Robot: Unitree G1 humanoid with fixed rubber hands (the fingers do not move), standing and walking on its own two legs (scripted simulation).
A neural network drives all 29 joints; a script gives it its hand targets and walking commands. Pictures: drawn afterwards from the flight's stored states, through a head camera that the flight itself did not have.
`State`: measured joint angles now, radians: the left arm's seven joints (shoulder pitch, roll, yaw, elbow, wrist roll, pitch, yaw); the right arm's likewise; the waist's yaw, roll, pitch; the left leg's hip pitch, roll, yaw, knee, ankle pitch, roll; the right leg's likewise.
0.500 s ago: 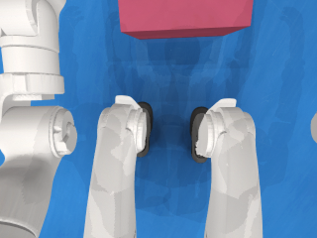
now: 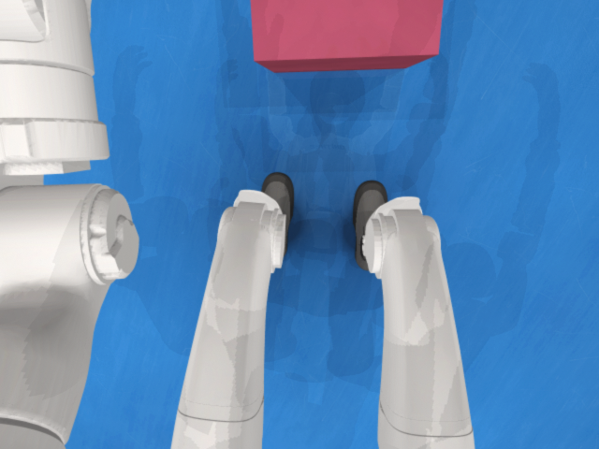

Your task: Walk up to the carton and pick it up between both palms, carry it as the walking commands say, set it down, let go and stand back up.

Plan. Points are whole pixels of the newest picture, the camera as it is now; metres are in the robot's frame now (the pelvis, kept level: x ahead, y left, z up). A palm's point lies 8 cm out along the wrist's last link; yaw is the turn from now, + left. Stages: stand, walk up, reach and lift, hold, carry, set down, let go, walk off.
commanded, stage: set down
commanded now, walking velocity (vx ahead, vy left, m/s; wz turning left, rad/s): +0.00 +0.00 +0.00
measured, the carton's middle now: out of the picture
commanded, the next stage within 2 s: let go in 0.20 s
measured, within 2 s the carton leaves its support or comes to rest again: neither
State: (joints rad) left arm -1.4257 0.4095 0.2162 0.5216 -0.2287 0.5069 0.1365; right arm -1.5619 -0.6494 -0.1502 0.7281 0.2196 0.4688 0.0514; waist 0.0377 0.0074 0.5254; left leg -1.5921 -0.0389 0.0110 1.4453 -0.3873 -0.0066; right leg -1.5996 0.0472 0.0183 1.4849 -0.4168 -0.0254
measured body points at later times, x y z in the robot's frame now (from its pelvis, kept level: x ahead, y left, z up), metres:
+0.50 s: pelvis +0.03 +0.00 +0.08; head +0.39 -0.01 +0.34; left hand +0.56 +0.20 -0.05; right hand +0.59 -0.24 -0.04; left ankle +0.13 +0.12 -0.55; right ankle +0.12 -0.10 -0.55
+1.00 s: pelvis +0.06 +0.00 +0.15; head +0.19 -0.01 +0.58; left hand +0.33 +0.23 +0.08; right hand +0.36 -0.23 +0.08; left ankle +0.13 +0.12 -0.55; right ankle +0.12 -0.10 -0.55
